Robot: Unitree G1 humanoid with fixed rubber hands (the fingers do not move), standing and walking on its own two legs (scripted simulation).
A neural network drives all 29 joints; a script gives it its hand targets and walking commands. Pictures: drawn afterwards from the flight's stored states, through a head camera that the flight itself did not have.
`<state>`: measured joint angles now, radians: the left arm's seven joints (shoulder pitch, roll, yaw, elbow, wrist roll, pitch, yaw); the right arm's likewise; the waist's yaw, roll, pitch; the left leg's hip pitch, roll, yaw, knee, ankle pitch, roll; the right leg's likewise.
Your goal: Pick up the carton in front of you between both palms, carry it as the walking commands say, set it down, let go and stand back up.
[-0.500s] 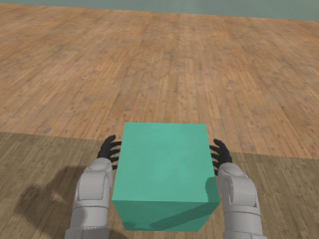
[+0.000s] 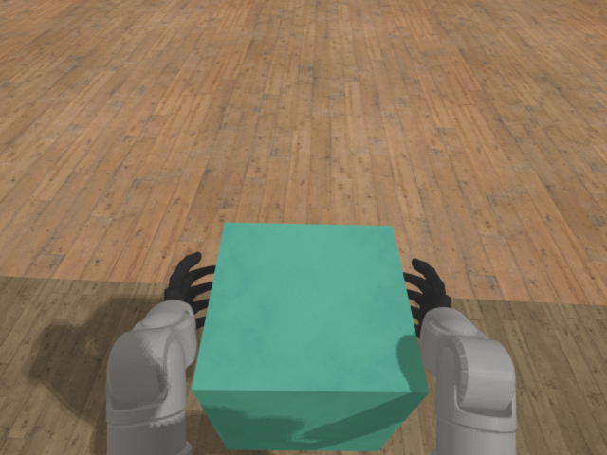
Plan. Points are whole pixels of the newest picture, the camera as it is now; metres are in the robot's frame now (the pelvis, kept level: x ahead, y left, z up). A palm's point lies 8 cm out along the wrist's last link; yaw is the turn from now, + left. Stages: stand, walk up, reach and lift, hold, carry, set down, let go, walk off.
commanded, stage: carry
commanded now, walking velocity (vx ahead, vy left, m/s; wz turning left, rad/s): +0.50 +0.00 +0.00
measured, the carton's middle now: (305, 343) +0.27 +0.01 +0.02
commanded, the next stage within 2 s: none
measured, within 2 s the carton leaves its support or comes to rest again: neither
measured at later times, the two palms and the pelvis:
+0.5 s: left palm (232, 163) +0.57 +0.14 +0.08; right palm (395, 158) +0.61 -0.15 +0.07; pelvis +0.31 -0.04 +0.00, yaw +5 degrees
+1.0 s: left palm (245, 72) +0.88 +0.16 +0.10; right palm (375, 77) +0.89 -0.14 +0.10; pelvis +0.50 -0.01 -0.01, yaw +2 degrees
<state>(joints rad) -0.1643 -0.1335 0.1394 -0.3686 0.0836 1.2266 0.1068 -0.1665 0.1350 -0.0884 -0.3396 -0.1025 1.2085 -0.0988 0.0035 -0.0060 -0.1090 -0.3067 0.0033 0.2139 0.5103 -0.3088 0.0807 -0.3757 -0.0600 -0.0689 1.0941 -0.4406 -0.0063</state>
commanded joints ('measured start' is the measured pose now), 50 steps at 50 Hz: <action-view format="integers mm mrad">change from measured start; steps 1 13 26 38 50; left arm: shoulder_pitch -479 -402 -637 -1052 -1270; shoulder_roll -873 -911 -866 -743 -1023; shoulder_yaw -738 -737 -803 -597 -501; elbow -18 10 55 358 448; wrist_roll -405 -327 -449 -433 -458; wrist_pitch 11 -28 -85 -19 -28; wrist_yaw -278 -247 -286 -207 -201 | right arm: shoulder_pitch -487 -439 -568 -1029 -1312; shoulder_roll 886 866 852 711 978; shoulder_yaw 681 696 699 525 467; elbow -88 -48 54 332 350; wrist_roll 395 421 349 429 466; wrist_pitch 18 4 -75 -10 -18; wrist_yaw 236 294 225 194 179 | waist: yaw -27 -1 20 -28 -1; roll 30 187 -109 222 13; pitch -212 -145 -258 -409 -501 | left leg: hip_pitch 490 288 -301 461 284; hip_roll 336 191 63 332 159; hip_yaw -442 -4 -126 -443 -190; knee -268 -56 494 39 150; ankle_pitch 391 863 -1 1153 968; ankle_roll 84 -17 -48 168 64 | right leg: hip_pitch -383 141 366 -25 234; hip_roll -63 113 -206 51 -25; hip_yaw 40 -240 43 -26 63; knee -20 -591 -763 -175 -450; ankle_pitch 98 422 721 -28 612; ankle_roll -13 -36 -163 6 -18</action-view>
